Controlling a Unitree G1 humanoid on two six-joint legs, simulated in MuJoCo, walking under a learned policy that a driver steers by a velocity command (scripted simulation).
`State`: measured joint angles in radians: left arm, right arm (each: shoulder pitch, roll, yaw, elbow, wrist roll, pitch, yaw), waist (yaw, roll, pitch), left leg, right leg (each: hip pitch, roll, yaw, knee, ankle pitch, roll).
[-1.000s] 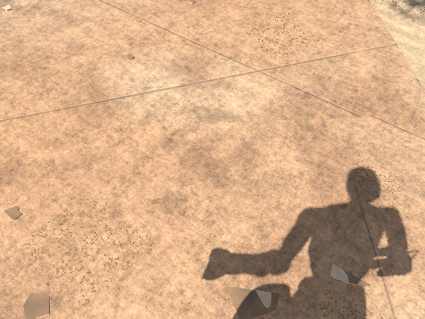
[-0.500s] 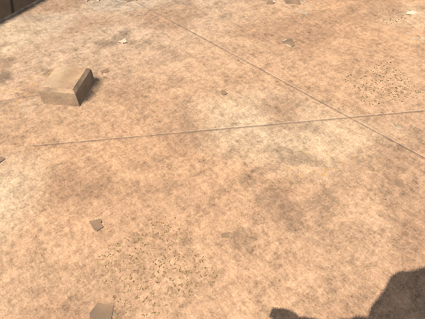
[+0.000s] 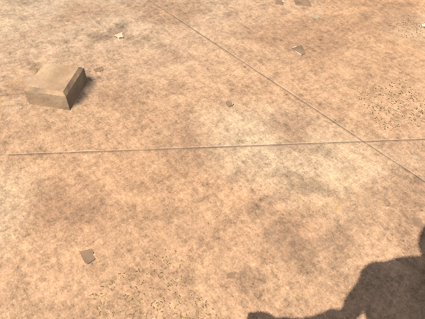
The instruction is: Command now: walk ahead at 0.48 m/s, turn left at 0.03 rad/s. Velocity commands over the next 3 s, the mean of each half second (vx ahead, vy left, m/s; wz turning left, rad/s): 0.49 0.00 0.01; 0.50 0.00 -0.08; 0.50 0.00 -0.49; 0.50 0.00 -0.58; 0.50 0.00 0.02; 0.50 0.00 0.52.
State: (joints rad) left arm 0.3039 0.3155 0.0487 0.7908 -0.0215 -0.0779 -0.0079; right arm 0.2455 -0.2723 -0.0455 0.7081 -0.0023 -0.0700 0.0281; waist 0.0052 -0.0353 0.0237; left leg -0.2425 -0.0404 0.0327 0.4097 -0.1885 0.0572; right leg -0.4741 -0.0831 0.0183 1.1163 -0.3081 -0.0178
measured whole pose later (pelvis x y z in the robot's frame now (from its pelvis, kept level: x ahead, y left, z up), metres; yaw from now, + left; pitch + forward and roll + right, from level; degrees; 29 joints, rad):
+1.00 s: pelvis +0.57 +0.01 -0.01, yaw -4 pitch +1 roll +0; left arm 0.34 0.31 0.05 0.86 -0.03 -0.06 0.00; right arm 0.15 -0.26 -0.04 0.74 0.00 -0.09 0.02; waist 0.02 -0.03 0.04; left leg -0.36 0.01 0.07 0.51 -0.17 0.04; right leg -0.37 -0.02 0.06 1.12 -0.41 -0.03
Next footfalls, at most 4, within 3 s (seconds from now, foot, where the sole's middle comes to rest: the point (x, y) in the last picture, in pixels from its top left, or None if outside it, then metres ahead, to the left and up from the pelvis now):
0.36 right None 0.39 -0.14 -0.78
0.88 left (183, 261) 0.67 0.11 -0.78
1.42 right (261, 202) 0.92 -0.17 -0.78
1.90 left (240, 139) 1.26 -0.11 -0.81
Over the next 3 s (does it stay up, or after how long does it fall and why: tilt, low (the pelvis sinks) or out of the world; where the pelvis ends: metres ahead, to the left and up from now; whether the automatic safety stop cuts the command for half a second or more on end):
stays up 1.56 -0.39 -0.05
